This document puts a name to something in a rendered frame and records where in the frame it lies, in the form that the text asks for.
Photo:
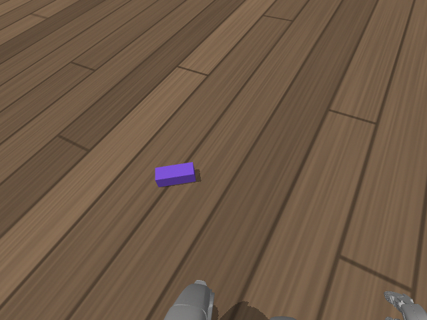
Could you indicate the carton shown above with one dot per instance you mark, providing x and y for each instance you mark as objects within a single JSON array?
[{"x": 175, "y": 174}]

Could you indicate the right robot hand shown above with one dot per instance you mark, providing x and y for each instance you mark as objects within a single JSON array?
[{"x": 406, "y": 306}]

